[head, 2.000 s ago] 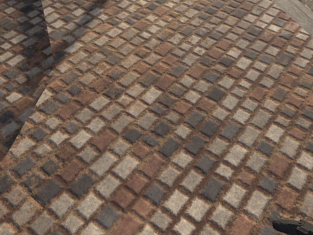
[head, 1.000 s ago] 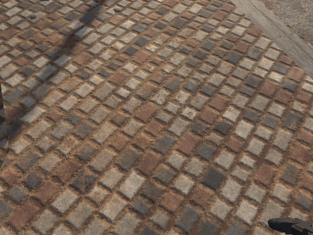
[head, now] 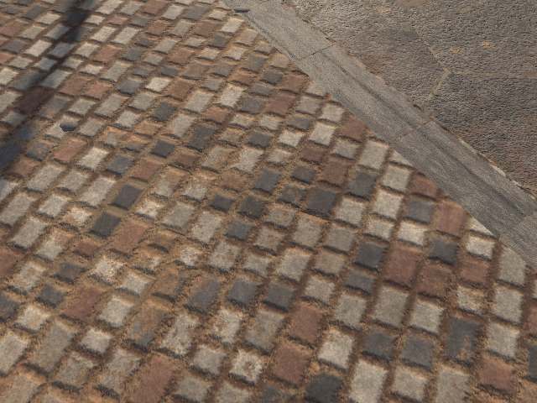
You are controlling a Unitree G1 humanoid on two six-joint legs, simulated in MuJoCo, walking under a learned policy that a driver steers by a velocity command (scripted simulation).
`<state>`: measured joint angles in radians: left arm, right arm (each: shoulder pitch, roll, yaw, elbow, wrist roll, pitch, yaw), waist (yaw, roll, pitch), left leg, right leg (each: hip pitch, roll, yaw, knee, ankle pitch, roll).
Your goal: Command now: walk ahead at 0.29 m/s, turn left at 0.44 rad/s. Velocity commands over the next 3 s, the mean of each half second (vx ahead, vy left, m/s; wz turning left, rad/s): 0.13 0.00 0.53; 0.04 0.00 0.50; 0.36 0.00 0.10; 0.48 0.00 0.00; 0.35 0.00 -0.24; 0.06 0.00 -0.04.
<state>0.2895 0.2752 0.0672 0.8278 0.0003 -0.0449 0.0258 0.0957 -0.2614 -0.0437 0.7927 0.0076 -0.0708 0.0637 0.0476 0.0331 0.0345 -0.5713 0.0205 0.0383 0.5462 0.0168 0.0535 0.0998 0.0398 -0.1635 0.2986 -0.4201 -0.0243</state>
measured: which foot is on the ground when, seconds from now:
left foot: up 0.00-0.00, down 0.02-0.48, up 0.50-0.86, down 0.88-1.00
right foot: down 0.00-0.04, up 0.06-0.46, down 0.48-0.90, up 0.92-1.00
